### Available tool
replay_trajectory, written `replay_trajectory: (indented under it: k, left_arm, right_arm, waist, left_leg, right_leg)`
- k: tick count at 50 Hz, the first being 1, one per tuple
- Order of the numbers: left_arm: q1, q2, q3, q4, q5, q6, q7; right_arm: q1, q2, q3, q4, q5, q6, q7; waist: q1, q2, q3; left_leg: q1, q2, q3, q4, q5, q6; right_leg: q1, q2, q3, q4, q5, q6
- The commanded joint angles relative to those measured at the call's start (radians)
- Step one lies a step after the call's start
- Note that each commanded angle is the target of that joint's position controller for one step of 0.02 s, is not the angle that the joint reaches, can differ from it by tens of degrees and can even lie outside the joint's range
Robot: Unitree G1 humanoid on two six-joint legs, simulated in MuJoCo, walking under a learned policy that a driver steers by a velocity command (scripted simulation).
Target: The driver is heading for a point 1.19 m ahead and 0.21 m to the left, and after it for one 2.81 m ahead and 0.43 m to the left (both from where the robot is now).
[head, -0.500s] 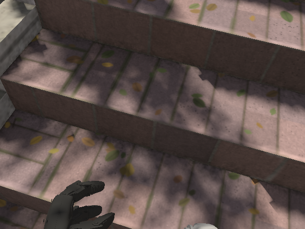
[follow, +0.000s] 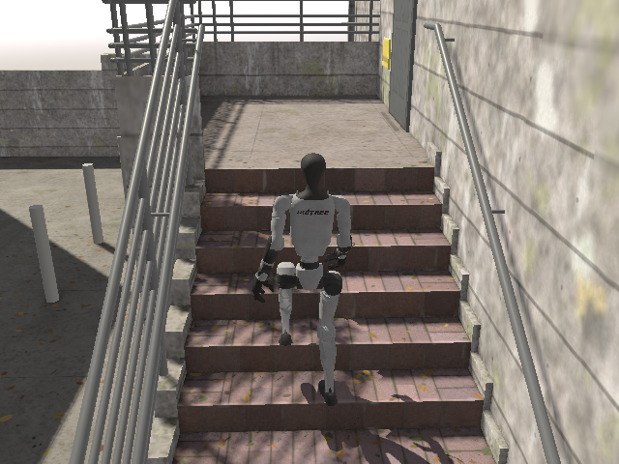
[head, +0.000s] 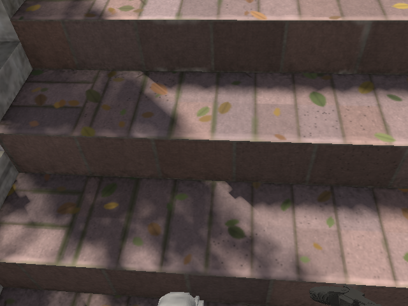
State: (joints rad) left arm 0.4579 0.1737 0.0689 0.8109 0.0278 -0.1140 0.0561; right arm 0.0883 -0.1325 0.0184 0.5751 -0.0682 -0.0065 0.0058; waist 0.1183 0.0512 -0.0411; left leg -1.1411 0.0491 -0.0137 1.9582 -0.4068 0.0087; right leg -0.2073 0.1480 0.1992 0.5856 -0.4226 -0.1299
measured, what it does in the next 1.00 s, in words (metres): climbs: left foot 0.17 m higher, then right foot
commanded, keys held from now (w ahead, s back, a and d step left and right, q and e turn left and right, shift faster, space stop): w+e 0.02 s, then w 0.02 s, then s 0.40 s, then w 0.56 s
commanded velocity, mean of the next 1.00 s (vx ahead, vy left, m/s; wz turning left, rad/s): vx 0.19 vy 0.00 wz -0.15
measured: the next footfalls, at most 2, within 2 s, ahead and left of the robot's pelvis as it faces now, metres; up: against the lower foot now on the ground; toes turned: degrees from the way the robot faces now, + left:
left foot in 0.16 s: +0.30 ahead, +0.19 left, +0.17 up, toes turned -1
right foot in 0.68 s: +0.27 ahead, +0.01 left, +0.17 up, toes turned -11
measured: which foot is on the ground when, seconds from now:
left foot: up 0.00-0.14, down 0.16-0.68, up 0.70-1.00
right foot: down 0.00-0.16, up 0.18-0.66, down 0.68-1.00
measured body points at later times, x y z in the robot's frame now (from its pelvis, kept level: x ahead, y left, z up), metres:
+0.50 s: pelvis +0.19 +0.10 +0.16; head +0.22 +0.11 +0.60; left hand +0.40 +0.28 +0.05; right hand +0.22 -0.13 +0.02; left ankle +0.26 +0.19 -0.55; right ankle +0.25 -0.03 -0.43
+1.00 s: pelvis +0.34 +0.08 +0.18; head +0.34 +0.05 +0.63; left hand +0.26 +0.29 +0.05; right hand +0.54 -0.10 +0.09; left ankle +0.43 +0.19 -0.24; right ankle +0.23 +0.01 -0.55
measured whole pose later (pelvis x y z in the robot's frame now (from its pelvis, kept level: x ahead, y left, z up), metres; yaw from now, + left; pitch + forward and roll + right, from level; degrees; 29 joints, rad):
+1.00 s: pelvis +0.34 +0.08 +0.18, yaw -7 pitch +2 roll +1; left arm 0.61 0.09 0.01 1.04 0.02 -0.13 0.00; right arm 0.07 -0.05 0.03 0.64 -0.03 0.00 -0.02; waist 0.03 0.05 -0.05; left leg -1.28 0.02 0.01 2.10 -0.35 0.12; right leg -0.07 0.03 -0.07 0.39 -0.37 -0.06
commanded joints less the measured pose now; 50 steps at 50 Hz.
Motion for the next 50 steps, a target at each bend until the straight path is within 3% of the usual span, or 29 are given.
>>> replay_trajectory:
  k: [1, 3, 4, 5, 6, 7, 8, 9, 10, 11, 13, 14, 16, 19, 22, 24, 25, 28, 30, 32, 33, 34, 35, 36, 38, 40, 43, 47, 50]
  left_arm:
    - [0.139, 0.180, 0.054, 0.011, 0.007, -0.036, 0.012]
    - [0.123, 0.175, 0.052, 0.049, -0.009, -0.019, 0.015]
    - [0.046, 0.173, 0.042, 0.019, -0.046, 0.002, 0.020]
    - [-0.055, 0.184, 0.037, -0.003, -0.059, 0.014, 0.012]
    - [-0.158, 0.220, 0.042, -0.049, -0.057, 0.013, -0.008]
    - [-0.175, 0.310, 0.069, -0.049, -0.075, 0.002, -0.023]
    - [-0.209, 0.323, 0.080, -0.036, -0.101, -0.020, -0.043]
    - [-0.217, 0.218, 0.063, -0.040, -0.106, -0.030, -0.074]
    - [-0.086, 0.108, 0.047, -0.086, -0.062, -0.018, -0.086]
    - [-0.021, 0.082, 0.034, -0.080, -0.008, -0.004, -0.089]
    - [-0.045, 0.059, 0.027, -0.082, 0.027, 0.051, -0.067]
    - [-0.075, 0.019, 0.004, -0.085, 0.042, 0.071, -0.058]
    - [-0.115, -0.010, -0.013, -0.113, 0.037, 0.107, -0.030]
    - [-0.134, -0.017, -0.028, -0.148, 0.021, 0.112, -0.013]
    - [-0.220, 0.011, -0.029, -0.205, -0.006, 0.118, -0.014]
    - [-0.165, 0.015, -0.030, -0.145, -0.013, 0.132, -0.030]
    - [-0.181, 0.023, -0.030, -0.150, -0.016, 0.135, -0.039]
    - [-0.247, 0.011, -0.027, -0.155, -0.019, 0.128, -0.047]
    - [-0.226, 0.008, -0.019, -0.152, -0.019, 0.113, -0.040]
    - [-0.145, -0.016, -0.020, -0.112, -0.025, 0.093, -0.039]
    - [-0.080, -0.013, -0.017, -0.079, -0.013, 0.084, -0.036]
    - [0.015, -0.011, -0.015, -0.049, -0.003, 0.066, -0.039]
    - [0.092, 0.082, 0.002, -0.042, 0.009, 0.052, -0.032]
    - [0.115, 0.107, 0.017, -0.039, 0.009, 0.060, -0.025]
    - [0.064, 0.076, 0.008, -0.027, 0.010, 0.036, -0.029]
    - [0.077, 0.034, -0.005, 0.018, 0.006, 0.012, -0.040]
    - [0.169, 0.003, -0.024, 0.118, 0.005, -0.019, -0.058]
    - [0.144, 0.029, -0.038, 0.168, -0.001, -0.047, -0.071]
    - [0.159, 0.025, -0.047, 0.215, -0.021, -0.032, -0.041]
  right_arm:
    - [-0.479, 0.007, 0.014, -0.271, 0.002, -0.059, -0.002]
    - [-0.526, 0.022, 0.037, -0.341, 0.011, -0.043, -0.001]
    - [-0.428, 0.028, 0.052, -0.334, 0.019, -0.020, 0.017]
    - [-0.323, 0.028, 0.047, -0.307, 0.042, 0.001, 0.020]
    - [-0.043, -0.008, 0.010, -0.194, 0.066, 0.011, 0.005]
    - [0.208, -0.079, -0.037, -0.104, 0.082, 0.009, -0.015]
    - [0.338, -0.158, -0.078, -0.063, 0.081, 0.009, -0.040]
    - [0.381, -0.224, -0.091, -0.013, 0.033, -0.001, -0.060]
    - [0.336, -0.322, -0.105, 0.013, 0.044, 0.007, -0.071]
    - [0.200, -0.232, -0.095, -0.020, 0.074, 0.009, -0.067]
    - [0.004, -0.061, -0.060, 0.026, 0.062, 0.002, -0.071]
    - [-0.023, 0.004, -0.043, 0.061, 0.063, -0.009, -0.078]
    - [-0.001, -0.008, -0.054, 0.109, 0.049, -0.037, -0.059]
    - [0.059, -0.040, -0.067, 0.173, 0.040, -0.046, -0.038]
    - [0.055, -0.079, -0.061, 0.143, 0.047, -0.046, -0.072]
    - [0.050, -0.086, -0.064, 0.140, 0.036, -0.047, -0.082]
    - [0.065, -0.124, -0.080, 0.147, 0.039, -0.055, -0.077]
    - [0.209, -0.175, -0.119, 0.189, 0.043, -0.061, -0.065]
    - [0.241, -0.186, -0.134, 0.190, 0.036, -0.044, -0.059]
    - [0.270, -0.178, -0.135, 0.212, 0.053, -0.019, -0.054]
    - [0.277, -0.157, -0.131, 0.219, 0.051, -0.010, -0.043]
    - [0.246, -0.117, -0.125, 0.211, 0.050, -0.013, -0.031]
    - [0.193, -0.040, -0.099, 0.172, 0.078, -0.030, -0.015]
    - [0.181, -0.079, -0.112, 0.168, 0.060, -0.040, -0.008]
    - [0.109, -0.059, -0.101, 0.166, 0.037, -0.052, -0.004]
    - [0.086, 0.002, -0.073, 0.145, 0.026, -0.059, 0.004]
    - [-0.021, 0.067, -0.030, 0.069, 0.038, -0.046, -0.006]
    - [-0.149, 0.057, -0.003, -0.027, 0.037, -0.016, -0.029]
    - [-0.260, 0.062, 0.024, -0.132, 0.043, -0.001, -0.026]
  waist:
    - [0.081, -0.168, 0.149]
    - [0.047, -0.162, 0.157]
    - [-0.016, -0.105, 0.095]
    - [-0.073, -0.131, 0.074]
    - [-0.186, -0.205, -0.113]
    - [-0.307, -0.185, -0.272]
    - [-0.400, -0.156, -0.359]
    - [-0.384, 0.135, -0.322]
    - [-0.265, 0.524, -0.426]
    - [-0.159, 0.331, -0.437]
    - [-0.034, 0.096, -0.144]
    - [-0.025, 0.044, -0.035]
    - [-0.028, -0.004, 0.011]
    - [-0.008, -0.028, 0.026]
    - [-0.031, -0.023, -0.022]
    - [-0.035, -0.030, -0.096]
    - [-0.043, 0.014, -0.071]
    - [-0.134, 0.069, -0.014]
    - [-0.146, 0.073, 0.024]
    - [-0.127, 0.034, 0.056]
    - [-0.118, -0.023, 0.075]
    - [-0.081, -0.088, 0.055]
    - [-0.049, -0.302, 0.031]
    - [-0.030, -0.349, 0.052]
    - [-0.077, -0.098, 0.146]
    - [-0.090, -0.056, 0.104]
    - [-0.079, -0.052, 0.122]
    - [-0.103, -0.114, 0.190]
    - [-0.113, -0.168, 0.204]
  left_leg:
    - [-0.710, 0.015, -0.116, 0.183, -0.347, 0.022]
    - [-0.490, 0.037, -0.067, -0.118, -0.364, 0.047]
    - [-0.040, 0.056, 0.021, -0.390, -0.203, 0.078]
    - [0.355, 0.041, 0.082, -0.561, -0.107, 0.106]
    - [0.810, -0.044, 0.123, -0.578, -0.074, 0.122]
    - [1.074, -0.094, 0.131, -0.670, 0.085, 0.110]
    - [1.159, -0.092, 0.103, -0.886, 0.176, 0.098]
    - [1.175, 0.068, -0.250, -1.246, 0.297, 0.154]
    - [1.131, 0.335, -0.725, -1.477, 0.852, 0.268]
    - [1.023, 0.325, -0.766, -1.477, 0.681, 0.260]
    - [0.775, 0.233, -0.503, -1.361, 0.215, 0.203]
    - [0.653, 0.175, -0.379, -1.303, 0.208, 0.189]
    - [0.585, 0.165, -0.278, -1.334, 0.308, 0.194]
    - [0.612, 0.156, -0.165, -1.370, 0.476, 0.180]
    - [0.699, 0.196, -0.143, -1.489, 0.656, 0.242]
    - [0.703, 0.155, -0.098, -1.580, 0.247, 0.231]
    - [0.691, 0.122, -0.074, -1.630, 0.091, 0.212]
    - [0.761, 0.163, -0.126, -1.728, -0.085, 0.225]
    - [0.815, 0.203, -0.171, -1.738, -0.171, 0.237]
    - [0.793, 0.171, -0.139, -1.674, -0.292, 0.224]
    - [0.765, 0.138, -0.101, -1.561, -0.268, 0.212]
    - [0.673, 0.076, -0.023, -1.336, -0.170, 0.177]
    - [0.380, -0.034, 0.101, -0.980, -0.047, 0.106]
    - [0.213, -0.050, 0.074, -0.691, -0.046, 0.072]
    - [0.077, -0.023, -0.012, -0.223, 0.113, 0.043]
    - [-0.063, -0.041, -0.018, 0.092, 0.176, 0.071]
    - [-0.263, -0.071, -0.046, 0.314, 0.128, 0.117]
    - [-0.353, -0.049, 0.001, 0.280, 0.030, 0.115]
    - [-0.243, 0.032, 0.107, 0.000, 0.033, 0.109]
  right_leg:
    - [0.470, -0.384, 0.477, -0.243, 0.289, -0.223]
    - [0.294, -0.332, 0.343, -0.388, 0.282, -0.143]
    - [0.057, -0.319, 0.231, -0.541, 0.440, -0.125]
    - [-0.183, -0.284, 0.142, -0.598, 0.511, -0.094]
    - [-0.265, -0.255, 0.009, -0.466, 1.130, -0.059]
    - [-0.205, -0.250, 0.010, -0.244, 1.499, 0.000]
    - [-0.117, -0.223, 0.014, 0.018, 1.570, 0.060]
    - [-0.241, -0.089, 0.041, 0.396, 0.794, 0.121]
    - [-0.310, 0.128, 0.099, 0.892, 0.081, 0.176]
    - [-0.335, 0.069, 0.170, 1.103, 0.119, 0.167]
    - [-0.461, -0.033, 0.022, 1.112, 0.252, 0.153]
    - [-0.503, -0.050, 0.022, 1.103, 0.271, 0.140]
    - [-0.584, -0.023, 0.005, 1.280, 0.213, 0.108]
    - [-0.652, -0.039, 0.013, 1.208, 0.207, 0.109]
    - [-0.600, -0.093, -0.072, 0.981, 0.233, 0.145]
    - [-0.452, -0.164, -0.176, 0.838, 0.298, 0.130]
    - [-0.394, -0.186, -0.210, 0.686, 0.263, 0.114]
    - [-0.303, -0.185, -0.280, 0.456, 0.115, 0.083]
    - [-0.264, -0.173, -0.301, 0.294, -0.025, 0.057]
    - [-0.099, -0.105, -0.358, -0.020, -0.035, 0.026]
    - [-0.027, -0.083, -0.353, -0.116, -0.012, 0.019]
    - [0.090, -0.166, -0.188, -0.190, -0.019, 0.018]
    - [0.237, -0.401, 0.250, -0.355, -0.189, -0.045]
    - [0.209, -0.510, 0.486, -0.457, -0.256, -0.132]
    - [0.122, -0.486, 0.346, -0.420, -0.178, -0.141]
    - [0.149, -0.406, 0.178, -0.333, -0.047, -0.099]
    - [0.178, -0.400, 0.082, -0.291, 0.072, -0.068]
    - [0.067, -0.390, 0.004, -0.388, 0.059, -0.068]
    - [-0.016, -0.326, -0.068, -0.508, 0.163, -0.059]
